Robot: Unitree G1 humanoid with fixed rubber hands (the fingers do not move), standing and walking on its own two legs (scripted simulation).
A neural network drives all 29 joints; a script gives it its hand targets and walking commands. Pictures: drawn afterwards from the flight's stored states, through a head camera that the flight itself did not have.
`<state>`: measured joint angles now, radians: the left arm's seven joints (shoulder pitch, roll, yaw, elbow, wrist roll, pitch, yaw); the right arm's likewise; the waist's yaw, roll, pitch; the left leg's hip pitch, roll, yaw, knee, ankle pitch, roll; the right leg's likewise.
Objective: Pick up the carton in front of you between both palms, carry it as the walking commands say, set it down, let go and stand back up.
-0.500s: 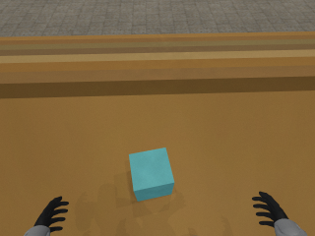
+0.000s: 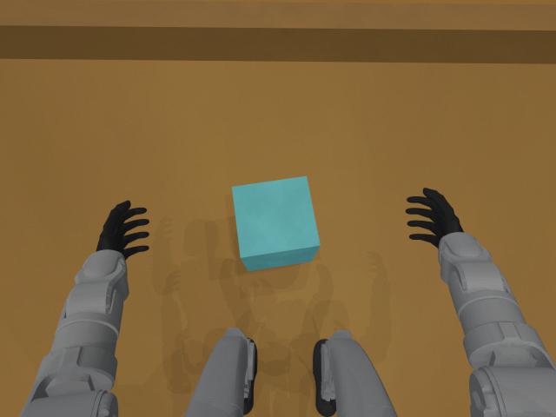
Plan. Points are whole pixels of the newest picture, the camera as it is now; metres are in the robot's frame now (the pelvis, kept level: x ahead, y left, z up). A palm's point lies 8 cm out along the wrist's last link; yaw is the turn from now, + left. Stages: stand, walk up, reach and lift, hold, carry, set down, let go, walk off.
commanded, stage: reach and lift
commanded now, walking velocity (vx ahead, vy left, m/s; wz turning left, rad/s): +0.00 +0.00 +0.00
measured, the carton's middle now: (275, 227) +0.51 +0.04 -0.58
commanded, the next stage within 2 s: none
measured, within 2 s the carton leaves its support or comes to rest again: neither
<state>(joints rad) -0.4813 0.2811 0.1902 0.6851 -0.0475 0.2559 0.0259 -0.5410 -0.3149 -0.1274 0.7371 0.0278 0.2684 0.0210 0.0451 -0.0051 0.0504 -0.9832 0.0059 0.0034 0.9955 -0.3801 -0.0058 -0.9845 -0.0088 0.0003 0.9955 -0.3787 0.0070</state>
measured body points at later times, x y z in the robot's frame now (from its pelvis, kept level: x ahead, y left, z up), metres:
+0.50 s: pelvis -0.03 -0.01 -0.05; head +0.29 +0.00 +0.26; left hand +0.49 +0.23 -0.15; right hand +0.56 -0.16 -0.15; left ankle +0.05 +0.12 -0.67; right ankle +0.05 -0.12 -0.67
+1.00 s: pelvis -0.03 -0.01 -0.19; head +0.33 +0.00 +0.07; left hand +0.48 +0.24 -0.36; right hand +0.55 -0.15 -0.36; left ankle +0.05 +0.12 -0.67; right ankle +0.05 -0.13 -0.67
